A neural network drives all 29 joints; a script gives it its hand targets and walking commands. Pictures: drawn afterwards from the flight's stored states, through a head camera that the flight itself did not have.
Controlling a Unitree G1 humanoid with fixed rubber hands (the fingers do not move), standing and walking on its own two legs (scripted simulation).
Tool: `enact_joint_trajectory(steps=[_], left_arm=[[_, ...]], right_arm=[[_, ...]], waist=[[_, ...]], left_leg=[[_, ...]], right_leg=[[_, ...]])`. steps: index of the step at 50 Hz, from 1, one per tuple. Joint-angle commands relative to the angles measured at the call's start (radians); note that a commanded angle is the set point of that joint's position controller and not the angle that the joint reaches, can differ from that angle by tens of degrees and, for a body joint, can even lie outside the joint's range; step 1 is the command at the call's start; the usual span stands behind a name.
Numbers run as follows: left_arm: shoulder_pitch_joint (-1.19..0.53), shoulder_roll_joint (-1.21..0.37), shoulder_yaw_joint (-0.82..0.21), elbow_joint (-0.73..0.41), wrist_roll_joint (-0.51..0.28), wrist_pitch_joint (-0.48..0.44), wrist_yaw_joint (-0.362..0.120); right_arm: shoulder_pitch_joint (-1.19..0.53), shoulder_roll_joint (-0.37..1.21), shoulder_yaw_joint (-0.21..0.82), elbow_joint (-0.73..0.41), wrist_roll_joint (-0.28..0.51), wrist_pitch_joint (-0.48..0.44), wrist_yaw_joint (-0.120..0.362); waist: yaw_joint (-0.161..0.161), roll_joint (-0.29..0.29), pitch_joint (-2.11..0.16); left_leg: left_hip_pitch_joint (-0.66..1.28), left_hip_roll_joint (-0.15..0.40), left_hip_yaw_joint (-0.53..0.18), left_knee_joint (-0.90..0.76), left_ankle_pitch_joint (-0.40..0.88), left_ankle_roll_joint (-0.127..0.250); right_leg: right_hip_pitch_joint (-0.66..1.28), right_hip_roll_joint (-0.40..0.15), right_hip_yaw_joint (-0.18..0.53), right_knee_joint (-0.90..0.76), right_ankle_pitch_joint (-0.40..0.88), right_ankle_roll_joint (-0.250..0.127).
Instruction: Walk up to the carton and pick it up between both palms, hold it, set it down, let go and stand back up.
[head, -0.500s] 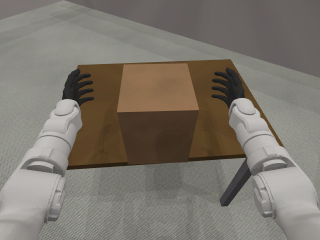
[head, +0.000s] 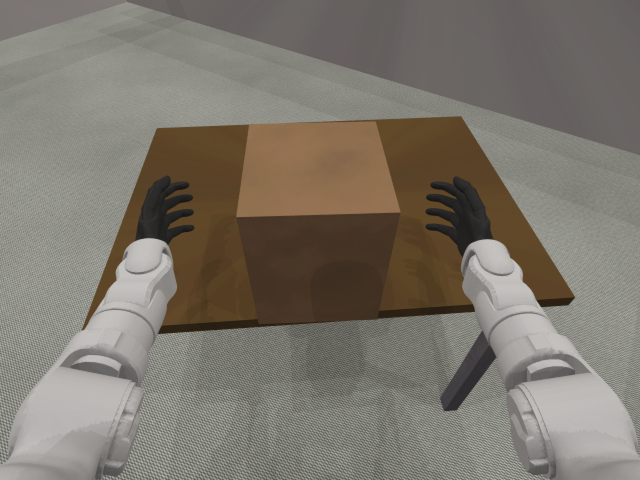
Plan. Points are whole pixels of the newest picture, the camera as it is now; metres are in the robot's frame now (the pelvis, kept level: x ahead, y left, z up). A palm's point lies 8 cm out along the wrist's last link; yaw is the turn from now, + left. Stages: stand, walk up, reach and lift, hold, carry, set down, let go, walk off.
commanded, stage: let go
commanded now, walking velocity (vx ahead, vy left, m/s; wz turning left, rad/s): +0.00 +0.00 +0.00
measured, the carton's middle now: (315, 225) +0.52 +0.00 +0.02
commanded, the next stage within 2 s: stand in 0.18 s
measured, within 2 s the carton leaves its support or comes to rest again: neither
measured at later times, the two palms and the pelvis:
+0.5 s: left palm out of the picture -0.08 +0.27 -0.08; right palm out of the picture +0.06 -0.29 -0.12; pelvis +0.09 -0.01 +0.00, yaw +1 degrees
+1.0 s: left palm out of the picture +0.09 +0.18 -0.13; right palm out of the picture +0.12 -0.28 -0.13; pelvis +0.11 -0.04 +0.01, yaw +2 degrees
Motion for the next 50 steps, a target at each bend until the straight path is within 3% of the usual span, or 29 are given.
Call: enact_joint_trajectory(steps=[1,8,9,10,11,13,15,16,17,18,20,24,26,27,29,32,35,37,42,44,50], left_arm=[[-0.435,0.159,0.030,-0.185,0.015,-0.074,0.001],[-0.404,0.131,0.025,-0.191,0.037,-0.109,0.014],[0.650,0.147,0.167,0.096,0.418,-0.091,-0.046],[0.906,0.188,0.242,0.147,0.549,-0.050,-0.096],[0.916,0.194,0.245,0.125,0.555,-0.017,-0.136],[0.844,0.168,0.235,0.041,0.522,0.012,-0.178],[0.837,0.173,0.214,-0.002,0.501,0.013,-0.183],[0.848,0.198,0.214,-0.017,0.504,0.009,-0.180],[0.845,0.212,0.213,-0.038,0.509,0.007,-0.178],[0.847,0.222,0.211,-0.049,0.507,0.007,-0.176],[0.921,0.221,0.210,-0.036,0.483,0.002,-0.168],[1.109,0.194,0.189,-0.009,0.439,0.004,-0.152],[1.218,0.174,0.176,0.006,0.428,0.016,-0.139],[1.265,0.164,0.169,0.013,0.423,0.025,-0.135],[1.319,0.151,0.161,0.021,0.419,0.046,-0.129],[1.369,0.123,0.143,0.024,0.417,0.079,-0.125],[1.421,0.102,0.130,0.018,0.415,0.096,-0.124],[1.429,0.094,0.120,0.013,0.410,0.104,-0.127],[1.374,0.092,0.116,-0.019,0.409,0.101,-0.135],[1.345,0.091,0.118,-0.031,0.407,0.097,-0.137],[1.281,0.068,0.122,-0.029,0.395,0.085,-0.135]], right_arm=[[-0.451,-0.146,-0.034,-0.203,-0.005,-0.079,0.005],[-0.408,-0.124,-0.044,-0.195,-0.023,-0.116,0.018],[0.501,-0.173,-0.069,0.089,-0.273,-0.058,0.027],[0.587,-0.181,-0.110,0.076,-0.328,-0.020,0.011],[0.584,-0.156,-0.118,0.030,-0.346,0.001,-0.003],[0.544,-0.159,-0.133,-0.044,-0.369,0.014,-0.019],[0.573,-0.194,-0.161,-0.089,-0.388,0.007,-0.013],[0.602,-0.190,-0.169,-0.109,-0.393,-0.004,-0.002],[0.634,-0.170,-0.169,-0.130,-0.396,-0.015,0.013],[0.678,-0.163,-0.169,-0.141,-0.393,-0.025,0.026],[0.738,-0.170,-0.180,-0.154,-0.380,-0.037,0.039],[0.910,-0.181,-0.171,-0.157,-0.365,-0.036,0.021],[1.000,-0.173,-0.154,-0.147,-0.357,-0.019,0.007],[1.036,-0.167,-0.144,-0.142,-0.355,-0.007,0.002],[1.098,-0.151,-0.122,-0.136,-0.348,0.024,-0.004],[1.172,-0.129,-0.093,-0.125,-0.342,0.071,-0.009],[1.215,-0.134,-0.077,-0.096,-0.337,0.102,-0.014],[1.224,-0.118,-0.068,-0.070,-0.331,0.119,-0.014],[1.202,-0.098,-0.053,-0.028,-0.322,0.128,-0.015],[1.197,-0.083,-0.047,-0.012,-0.319,0.121,-0.016],[1.182,-0.064,-0.038,0.027,-0.310,0.094,-0.023]], waist=[[0.000,-0.028,-0.492],[0.000,-0.036,-0.457],[0.059,0.071,-0.206],[0.081,0.090,-0.218],[0.060,0.073,-0.057],[0.053,-0.004,0.191],[0.053,-0.062,0.298],[0.049,-0.077,0.299],[0.032,-0.057,0.292],[0.010,0.002,0.267],[0.012,0.107,0.162],[0.011,0.062,-0.007],[0.012,0.023,-0.015],[0.014,0.003,-0.009],[0.007,-0.078,0.057],[-0.012,-0.142,0.218],[-0.007,-0.097,0.352],[-0.006,-0.089,0.422],[-0.001,-0.035,0.563],[0.001,-0.011,0.554],[0.005,-0.021,0.444]], left_leg=[[0.507,-0.045,-0.007,0.038,0.230,-0.035],[0.468,-0.046,-0.002,0.053,0.199,-0.026],[0.466,0.190,-0.137,0.037,-0.071,-0.013],[0.406,0.188,-0.211,0.013,-0.051,-0.016],[0.298,0.185,-0.220,-0.021,-0.179,-0.045],[0.154,0.160,-0.176,-0.027,-0.229,-0.087],[0.113,0.104,-0.108,-0.019,-0.267,-0.103],[0.150,0.097,-0.092,-0.020,-0.261,-0.104],[0.222,0.107,-0.092,-0.031,-0.231,-0.098],[0.328,0.132,-0.117,-0.046,-0.158,-0.087],[0.495,0.173,-0.167,-0.041,0.004,-0.066],[0.621,0.183,-0.131,0.042,0.487,-0.052],[0.617,0.162,-0.087,0.089,0.610,-0.047],[0.606,0.151,-0.066,0.097,0.594,-0.046],[0.554,0.124,-0.036,0.086,0.411,-0.045],[0.472,0.101,-0.024,0.019,0.092,-0.034],[0.473,0.116,-0.036,-0.033,0.138,-0.024],[0.452,0.106,-0.033,-0.077,0.001,-0.021],[0.437,0.104,-0.036,-0.147,-0.079,-0.025],[0.455,0.105,-0.037,-0.158,-0.061,-0.028],[0.513,0.115,-0.030,-0.156,0.034,-0.036]], right_leg=[[0.108,0.042,-0.043,-0.066,0.091,0.018],[0.113,0.040,-0.038,-0.052,0.061,0.015],[0.395,-0.096,0.016,0.042,-0.228,0.035],[0.441,-0.086,0.023,0.042,-0.326,0.037],[0.398,-0.084,0.007,0.027,-0.386,0.043],[0.329,-0.081,-0.009,-0.009,-0.332,0.044],[0.351,-0.128,0.053,-0.116,-0.283,0.017],[0.340,-0.169,0.104,-0.168,-0.324,-0.001],[0.312,-0.204,0.147,-0.199,-0.362,-0.017],[0.283,-0.204,0.141,-0.172,-0.352,-0.021],[0.305,-0.161,0.065,-0.084,-0.191,-0.015],[0.473,-0.144,0.013,0.039,0.186,-0.012],[0.535,-0.140,-0.008,0.075,0.380,-0.008],[0.557,-0.139,-0.013,0.081,0.443,-0.010],[0.572,-0.137,-0.022,0.062,0.520,-0.013],[0.550,-0.145,-0.017,0.012,0.486,-0.015],[0.497,-0.131,-0.020,-0.029,0.362,-0.016],[0.475,-0.127,-0.014,-0.083,0.236,-0.019],[0.471,-0.130,0.005,-0.159,0.127,-0.021],[0.504,-0.132,0.008,-0.176,0.129,-0.024],[0.643,-0.135,-0.003,-0.174,0.329,-0.033]])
